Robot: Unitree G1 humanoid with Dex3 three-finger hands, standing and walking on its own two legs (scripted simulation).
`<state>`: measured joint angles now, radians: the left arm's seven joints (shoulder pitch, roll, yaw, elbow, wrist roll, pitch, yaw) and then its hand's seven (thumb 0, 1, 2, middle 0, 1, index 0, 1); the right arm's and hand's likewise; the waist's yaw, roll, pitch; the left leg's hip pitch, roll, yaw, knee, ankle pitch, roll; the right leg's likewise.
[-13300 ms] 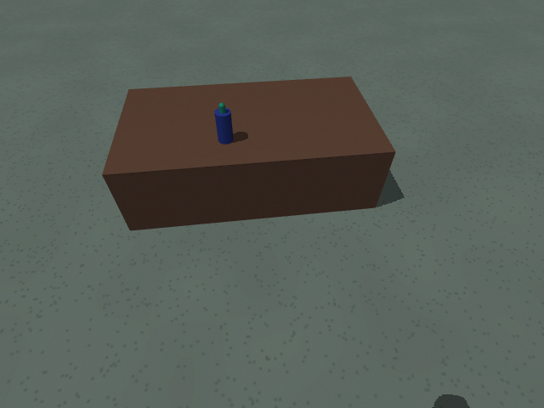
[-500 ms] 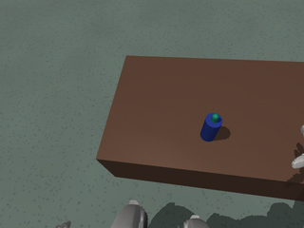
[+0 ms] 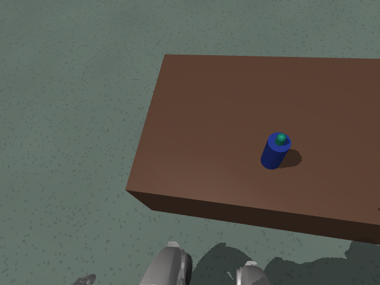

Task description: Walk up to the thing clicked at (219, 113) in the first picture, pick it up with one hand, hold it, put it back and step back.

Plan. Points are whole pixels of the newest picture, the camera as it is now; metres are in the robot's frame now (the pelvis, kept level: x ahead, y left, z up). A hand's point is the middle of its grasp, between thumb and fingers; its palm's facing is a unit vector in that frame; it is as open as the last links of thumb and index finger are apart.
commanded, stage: go down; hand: right
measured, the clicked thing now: (275, 149) +0.53 -0.17 -0.24
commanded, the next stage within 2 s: approach in 0.68 s
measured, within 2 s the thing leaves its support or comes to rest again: neither
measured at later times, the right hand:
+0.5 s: hand out of the picture +0.43 -0.36 +0.03, palm faces +0.12 +0.99 -0.08, open 17.4 cm
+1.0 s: hand out of the picture +0.45 -0.36 +0.01, palm faces +0.12 +0.99 -0.04, open 17.6 cm
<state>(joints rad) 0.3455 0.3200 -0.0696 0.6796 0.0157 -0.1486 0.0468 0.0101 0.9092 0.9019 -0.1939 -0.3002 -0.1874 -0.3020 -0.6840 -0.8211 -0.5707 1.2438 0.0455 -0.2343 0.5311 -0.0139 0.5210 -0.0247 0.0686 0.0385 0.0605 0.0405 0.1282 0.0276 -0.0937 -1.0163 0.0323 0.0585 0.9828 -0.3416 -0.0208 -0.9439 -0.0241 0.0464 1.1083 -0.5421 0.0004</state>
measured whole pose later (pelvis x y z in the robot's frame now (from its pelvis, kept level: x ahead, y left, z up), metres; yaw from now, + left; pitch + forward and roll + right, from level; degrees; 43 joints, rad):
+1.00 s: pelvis -0.01 +0.00 -0.04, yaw +1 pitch +28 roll +4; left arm 0.34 0.34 -0.12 0.65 0.04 -0.14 0.02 0.01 0.89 0.91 -0.20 -0.29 -0.18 -0.30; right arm -0.83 -0.95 -0.64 1.37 0.13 -0.38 0.62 -0.01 0.56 -0.05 0.05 0.05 0.05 0.05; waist 0.17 0.02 -0.11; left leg -1.25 0.02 0.06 1.14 -0.38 -0.02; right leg -1.18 -0.03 0.06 1.29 -0.60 0.00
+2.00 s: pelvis -0.09 +0.00 -0.28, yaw +1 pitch +37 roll +6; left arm 0.31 0.32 -0.12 0.62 0.08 -0.02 -0.04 0.01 0.90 0.90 -0.20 -0.30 -0.19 -0.30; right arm -1.14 -0.64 -0.47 1.18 -0.02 -0.39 0.19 -0.01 0.44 -0.05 0.06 0.04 0.05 0.04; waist 0.29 -0.04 -0.11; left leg -2.14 0.09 0.03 1.96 -0.46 -0.03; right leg -2.07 0.05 0.07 2.15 -0.72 -0.01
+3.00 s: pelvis -0.08 -0.01 -0.28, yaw -1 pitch +38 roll +5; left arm 0.28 0.33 -0.08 0.62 0.10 0.05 -0.06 0.00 0.89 0.91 -0.20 -0.30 -0.19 -0.31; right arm -1.23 -0.57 -0.39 1.22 -0.05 -0.44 0.07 -0.01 0.20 -0.36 0.87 0.59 0.84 0.59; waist 0.28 -0.03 -0.09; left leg -2.14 0.11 0.01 1.97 -0.48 -0.04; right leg -2.07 0.06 0.06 2.14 -0.73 -0.01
